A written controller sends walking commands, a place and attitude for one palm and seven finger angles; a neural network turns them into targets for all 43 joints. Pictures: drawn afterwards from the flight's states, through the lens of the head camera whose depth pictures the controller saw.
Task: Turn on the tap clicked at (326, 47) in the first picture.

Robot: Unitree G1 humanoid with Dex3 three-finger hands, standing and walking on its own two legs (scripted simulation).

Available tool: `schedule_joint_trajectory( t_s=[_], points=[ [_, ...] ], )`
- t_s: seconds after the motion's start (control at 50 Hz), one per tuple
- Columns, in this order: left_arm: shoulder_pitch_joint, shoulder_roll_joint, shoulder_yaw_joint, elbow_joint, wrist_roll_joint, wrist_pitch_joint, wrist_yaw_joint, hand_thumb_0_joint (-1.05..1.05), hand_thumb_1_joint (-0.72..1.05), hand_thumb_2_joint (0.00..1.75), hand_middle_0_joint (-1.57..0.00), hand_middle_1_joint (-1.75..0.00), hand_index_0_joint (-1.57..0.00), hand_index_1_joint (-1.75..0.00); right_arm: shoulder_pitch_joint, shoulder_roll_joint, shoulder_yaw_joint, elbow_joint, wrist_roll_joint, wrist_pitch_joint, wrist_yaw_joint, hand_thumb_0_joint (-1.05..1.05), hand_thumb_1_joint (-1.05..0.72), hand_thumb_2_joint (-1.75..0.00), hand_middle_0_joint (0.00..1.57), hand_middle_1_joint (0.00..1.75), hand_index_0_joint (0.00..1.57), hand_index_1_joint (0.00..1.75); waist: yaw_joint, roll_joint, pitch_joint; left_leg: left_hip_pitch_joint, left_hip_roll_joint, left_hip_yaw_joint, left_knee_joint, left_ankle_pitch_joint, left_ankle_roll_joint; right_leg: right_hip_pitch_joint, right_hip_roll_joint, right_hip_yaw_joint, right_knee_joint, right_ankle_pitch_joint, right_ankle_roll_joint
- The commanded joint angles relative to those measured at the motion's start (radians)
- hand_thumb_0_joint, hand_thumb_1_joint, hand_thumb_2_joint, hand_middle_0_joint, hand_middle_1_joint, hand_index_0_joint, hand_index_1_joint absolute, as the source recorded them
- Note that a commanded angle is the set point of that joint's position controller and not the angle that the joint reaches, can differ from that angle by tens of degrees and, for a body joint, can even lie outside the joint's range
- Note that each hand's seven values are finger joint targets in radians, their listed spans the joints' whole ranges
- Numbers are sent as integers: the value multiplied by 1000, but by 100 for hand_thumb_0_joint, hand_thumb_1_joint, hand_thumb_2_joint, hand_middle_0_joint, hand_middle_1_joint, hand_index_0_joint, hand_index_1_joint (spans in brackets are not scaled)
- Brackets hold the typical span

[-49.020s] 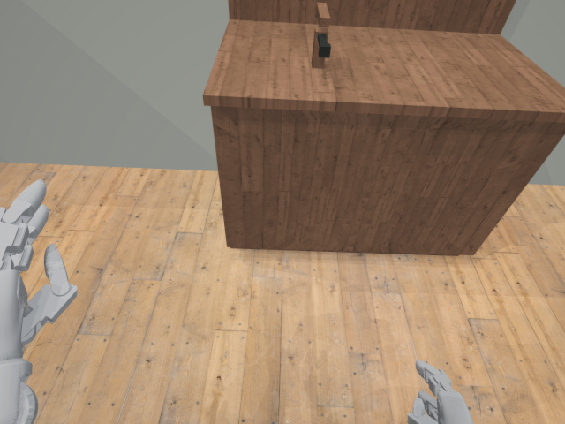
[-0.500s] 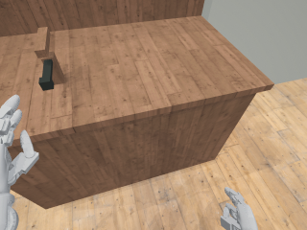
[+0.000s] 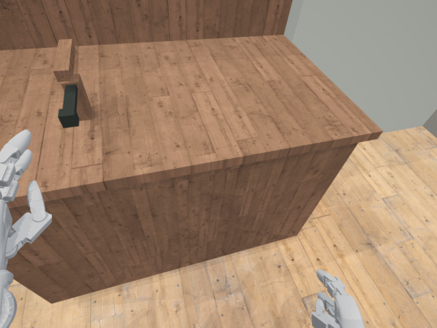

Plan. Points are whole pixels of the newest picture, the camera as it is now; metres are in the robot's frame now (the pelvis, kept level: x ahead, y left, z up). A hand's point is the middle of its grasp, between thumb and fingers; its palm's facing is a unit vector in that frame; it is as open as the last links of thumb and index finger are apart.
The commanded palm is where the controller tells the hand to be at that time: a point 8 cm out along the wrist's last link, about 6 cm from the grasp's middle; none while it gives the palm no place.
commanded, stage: shuffle to correct the standing spot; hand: left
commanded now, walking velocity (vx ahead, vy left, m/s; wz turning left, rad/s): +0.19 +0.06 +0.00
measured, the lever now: (69, 117) +0.44 +0.34 +0.12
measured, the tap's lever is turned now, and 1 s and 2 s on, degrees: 0 0 0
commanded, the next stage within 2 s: come to a stop and stand still in 0.82 s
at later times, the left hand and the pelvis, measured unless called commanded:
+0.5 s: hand (56, 179) +0.26 +0.26 +0.17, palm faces +0.43 -0.83 -0.35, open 7.4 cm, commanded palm +0.20 +0.29 +0.18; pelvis +0.04 +0.01 -0.01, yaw +1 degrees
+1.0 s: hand (83, 154) +0.31 +0.24 +0.17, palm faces +0.39 -0.78 -0.48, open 7.4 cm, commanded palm +0.25 +0.29 +0.18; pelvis +0.10 +0.00 -0.03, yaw +1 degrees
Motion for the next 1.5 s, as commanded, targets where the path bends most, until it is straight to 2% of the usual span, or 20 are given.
schedule_joint_trajectory(
  t_s=[0.0,0.14,0.4,0.52,0.58,0.64,0.68,0.76,0.9,0.92,0.96,0.98,1.06,1.1,1.24,1.26,1.28,1.34,1.42,1.48],
  points=[
    [-190,118,65,-238,6,-84,24,0,90,90,-20,-30,-20,-30,-110,-133,-44,-155,-10,-77,-9,0,-90,-90,20,30,20,30,-2,161,-134,66,71,-136,-133,-78,-27,-1,-26,106,-94,26,-22],
    [-142,92,32,-158,17,-51,24,0,90,90,-20,-30,-20,-30,-98,-141,-52,-159,-14,-55,-7,0,-90,-90,20,30,20,30,-8,68,-51,-22,58,-166,-132,-325,-3,-79,-18,121,-110,-219,-44],
    [-139,141,88,-280,5,-79,30,0,90,90,-20,-30,-20,-30,-79,-137,-47,-154,-10,-67,-1,0,-90,-90,20,30,20,30,-10,178,-159,197,135,-232,-33,244,22,-114,11,-11,114,28,-29],
    [-78,149,118,-218,-1,-81,43,0,90,90,-20,-30,-20,-30,-75,-128,-63,-145,4,-28,11,0,-90,-90,20,30,20,30,-6,-119,-174,-125,-8,-56,282,119,-34,156,-177,271,51,374,-150],
    [-114,175,142,-248,-3,-91,54,0,90,90,-20,-30,-20,-30,-85,-117,-54,-134,5,-11,13,0,-90,-90,20,30,20,30,-13,-35,-132,-116,-11,-59,183,-5,-28,126,-213,275,87,351,-151],
    [-141,154,119,-288,-10,-95,39,0,90,90,-20,-30,-20,-30,-89,-138,-61,-142,10,-8,5,0,-90,-90,20,30,20,30,-47,305,-133,275,153,-362,-62,271,74,-285,25,-2,451,28,-1],
    [-167,169,119,-299,3,-104,42,0,90,90,-20,-30,-20,-30,-64,-118,-63,-135,-17,-28,9,0,-90,-90,20,30,20,30,-67,283,-99,466,270,-544,-108,597,136,-547,39,31,712,-307,-17],
    [-82,158,128,-334,-2,-80,36,0,90,90,-20,-30,-20,-30,-84,-134,-83,-145,-2,-29,16,0,-90,-90,20,30,20,30,-32,173,-76,334,217,-300,-113,473,143,-515,-26,13,630,-162,-13],
    [26,162,167,-234,-8,-81,39,0,90,90,-20,-30,-20,-30,-99,-136,-63,-151,1,-11,-3,0,-90,-90,20,30,20,30,1,141,-146,-61,130,-111,95,331,34,150,23,-120,94,120,-18],
    [7,171,171,-217,-1,-82,39,0,90,90,-20,-30,-20,-30,-107,-139,-66,-151,2,-8,-4,0,-90,-90,20,30,20,30,16,57,-176,-183,101,-95,263,211,22,301,-25,-43,50,135,-41],
    [-20,177,175,-180,-10,-89,31,0,90,90,-20,-30,-20,-30,-115,-133,-79,-171,0,-8,2,0,-90,-90,20,30,20,30,5,-228,-205,-404,-60,-127,801,-296,-27,286,-408,598,-119,186,-225],
    [-93,201,196,-208,-12,-97,39,0,90,90,-20,-30,-20,-30,-105,-137,-71,-155,-11,-4,7,0,-90,-90,20,30,20,30,-3,-167,-136,-382,-2,-209,842,-311,-51,128,-445,601,-195,12,-229],
    [-110,193,155,-302,2,-109,38,0,90,90,-20,-30,-20,-30,-126,-119,-49,-111,-1,21,21,0,-90,-90,20,30,20,30,1,13,-92,-188,59,-191,646,-219,-66,-147,-328,357,-181,-95,-174],
    [-147,168,117,-340,-2,-104,50,0,90,90,-20,-30,-20,-30,-124,-103,-34,-118,-11,9,6,0,-90,-90,20,30,20,30,-7,-42,-98,-61,31,-113,476,-160,-62,-234,-280,210,-222,-182,-134],
    [-133,149,104,-296,0,-67,69,0,90,90,-20,-30,-20,-30,-81,-114,-47,-117,-15,-16,-23,0,-90,-90,20,30,20,30,-8,48,-77,96,-21,-81,0,-156,-52,-208,-169,130,-154,-420,-49],
    [-976,925,413,-541,-3,-214,74,0,90,90,-20,-30,-20,-30,27,-145,73,-204,39,-29,-80,0,-90,-90,20,30,20,30,-10,373,-40,-26,54,-114,-58,-101,-30,-165,-97,65,-41,-107,27],
    [-535,312,291,-39,12,-141,52,0,90,90,-20,-30,-20,-30,-7,-30,-6,-142,19,-86,-50,0,-90,-90,20,30,20,30,12,182,-146,-54,108,-152,-40,-39,-33,-108,-96,59,59,-149,-9],
    [-398,246,138,59,-10,-128,22,0,90,90,-20,-30,-20,-30,-12,-166,-44,-142,-12,-70,8,0,-90,-90,20,30,20,30,1,99,-108,-93,11,-102,50,-260,-58,-111,-156,212,-99,-159,-65],
    [-205,68,-35,-57,-14,-101,7,0,90,90,-20,-30,-20,-30,-24,-168,-43,-171,2,-83,49,0,-90,-90,20,30,20,30,5,22,-41,-31,26,-128,-46,-307,-44,-185,-97,144,-109,-278,-43],
    [-132,106,31,-115,5,-82,29,0,90,90,-20,-30,-20,-30,-60,-170,-41,-180,14,-80,44,0,-90,-90,20,30,20,30,12,57,-47,-109,101,-205,-246,-360,-37,-47,-12,36,24,-119,9]
  ],
)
